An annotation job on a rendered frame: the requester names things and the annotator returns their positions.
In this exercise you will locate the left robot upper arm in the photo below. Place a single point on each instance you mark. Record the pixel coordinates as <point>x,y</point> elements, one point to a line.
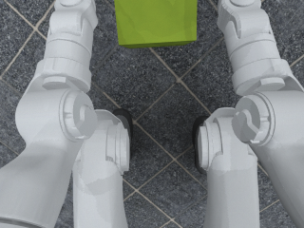
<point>54,124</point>

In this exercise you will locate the left robot foot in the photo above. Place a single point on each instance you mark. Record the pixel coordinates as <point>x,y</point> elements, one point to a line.
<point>126,119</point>

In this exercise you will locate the robot foot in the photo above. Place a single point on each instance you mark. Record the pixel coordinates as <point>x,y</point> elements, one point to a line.
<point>199,121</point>
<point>126,119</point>

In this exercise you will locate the right robot forearm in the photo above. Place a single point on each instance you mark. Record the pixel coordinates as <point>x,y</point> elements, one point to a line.
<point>252,50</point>

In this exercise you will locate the carton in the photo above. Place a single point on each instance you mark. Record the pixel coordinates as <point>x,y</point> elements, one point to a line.
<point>156,23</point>

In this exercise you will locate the left robot forearm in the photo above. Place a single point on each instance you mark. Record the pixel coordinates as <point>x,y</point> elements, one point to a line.
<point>68,48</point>

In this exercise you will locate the right robot foot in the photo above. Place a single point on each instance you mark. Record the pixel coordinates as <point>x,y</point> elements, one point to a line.
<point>199,121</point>

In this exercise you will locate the right robot upper arm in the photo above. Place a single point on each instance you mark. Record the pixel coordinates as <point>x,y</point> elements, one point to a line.
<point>272,123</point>

